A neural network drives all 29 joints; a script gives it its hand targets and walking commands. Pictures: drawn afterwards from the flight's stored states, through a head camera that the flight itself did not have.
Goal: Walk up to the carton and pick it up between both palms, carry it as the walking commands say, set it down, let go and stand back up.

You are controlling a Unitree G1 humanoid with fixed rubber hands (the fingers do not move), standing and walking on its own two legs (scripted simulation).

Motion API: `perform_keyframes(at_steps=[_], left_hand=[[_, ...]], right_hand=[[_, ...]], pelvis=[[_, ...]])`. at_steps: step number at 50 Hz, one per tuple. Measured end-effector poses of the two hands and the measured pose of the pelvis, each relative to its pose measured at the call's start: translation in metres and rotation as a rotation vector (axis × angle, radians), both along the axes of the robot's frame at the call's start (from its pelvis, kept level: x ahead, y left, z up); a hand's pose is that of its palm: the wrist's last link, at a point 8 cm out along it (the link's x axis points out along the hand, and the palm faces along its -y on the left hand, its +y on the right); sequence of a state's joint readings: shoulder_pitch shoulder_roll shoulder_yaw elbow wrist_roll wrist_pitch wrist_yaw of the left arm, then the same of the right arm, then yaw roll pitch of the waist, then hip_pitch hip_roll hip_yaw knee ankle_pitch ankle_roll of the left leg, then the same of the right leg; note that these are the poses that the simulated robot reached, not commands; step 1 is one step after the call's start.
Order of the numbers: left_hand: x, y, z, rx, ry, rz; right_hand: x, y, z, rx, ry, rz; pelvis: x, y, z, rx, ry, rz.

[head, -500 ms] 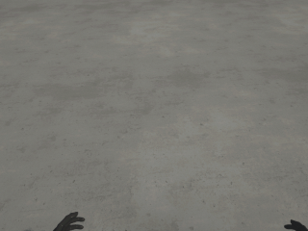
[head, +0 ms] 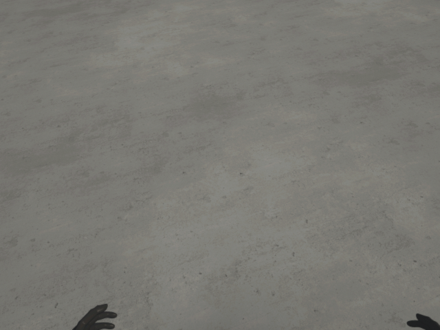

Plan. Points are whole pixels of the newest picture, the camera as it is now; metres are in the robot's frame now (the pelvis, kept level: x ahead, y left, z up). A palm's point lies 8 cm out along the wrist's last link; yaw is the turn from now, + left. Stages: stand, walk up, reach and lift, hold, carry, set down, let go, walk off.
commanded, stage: walk up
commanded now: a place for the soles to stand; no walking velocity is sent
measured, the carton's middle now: out of the picture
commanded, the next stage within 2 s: none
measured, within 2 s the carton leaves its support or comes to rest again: neither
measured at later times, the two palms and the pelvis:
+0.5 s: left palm (159, 238) +0.33 +0.19 -0.10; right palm out of the picture +0.23 -0.43 -0.09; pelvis +0.17 -0.08 -0.01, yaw -10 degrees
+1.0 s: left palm (224, 154) +0.60 +0.05 -0.12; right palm out of the picture +0.32 -0.51 -0.05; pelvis +0.37 -0.15 -0.01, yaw -21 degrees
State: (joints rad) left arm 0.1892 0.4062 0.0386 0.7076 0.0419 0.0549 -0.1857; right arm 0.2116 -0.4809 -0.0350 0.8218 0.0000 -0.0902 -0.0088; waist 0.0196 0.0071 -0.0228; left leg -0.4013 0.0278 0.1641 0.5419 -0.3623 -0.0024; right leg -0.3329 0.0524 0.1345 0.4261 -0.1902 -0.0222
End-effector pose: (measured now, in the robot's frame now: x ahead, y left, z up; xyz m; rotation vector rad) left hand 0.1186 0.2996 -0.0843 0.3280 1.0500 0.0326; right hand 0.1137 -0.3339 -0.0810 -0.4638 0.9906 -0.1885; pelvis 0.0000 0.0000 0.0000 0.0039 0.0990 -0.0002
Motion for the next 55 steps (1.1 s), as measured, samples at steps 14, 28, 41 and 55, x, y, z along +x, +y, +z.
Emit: perform_keyframes(at_steps=[14, 28, 41, 55], left_hand=[[0.130, -0.058, -0.013, -0.099, -0.047, -0.117], [0.232, -0.108, -0.013, -0.018, -0.006, -0.121], [0.382, -0.168, -0.022, -0.099, -0.004, -0.318], [0.523, -0.278, -0.041, -0.076, -0.005, -0.416]], right_hand=[[0.052, -0.046, 0.033, -0.062, -0.058, -0.112], [0.138, -0.095, -0.001, 0.013, -0.025, -0.155], [0.173, -0.124, 0.042, -0.093, -0.052, -0.340], [0.238, -0.199, 0.004, -0.039, 0.039, -0.449]], pelvis=[[0.090, -0.030, 0.003, -0.014, -0.054, -0.086], [0.193, -0.084, -0.006, -0.008, -0.037, -0.193], [0.294, -0.101, 0.006, -0.053, -0.047, -0.306], [0.408, -0.187, -0.016, -0.018, -0.024, -0.421]])
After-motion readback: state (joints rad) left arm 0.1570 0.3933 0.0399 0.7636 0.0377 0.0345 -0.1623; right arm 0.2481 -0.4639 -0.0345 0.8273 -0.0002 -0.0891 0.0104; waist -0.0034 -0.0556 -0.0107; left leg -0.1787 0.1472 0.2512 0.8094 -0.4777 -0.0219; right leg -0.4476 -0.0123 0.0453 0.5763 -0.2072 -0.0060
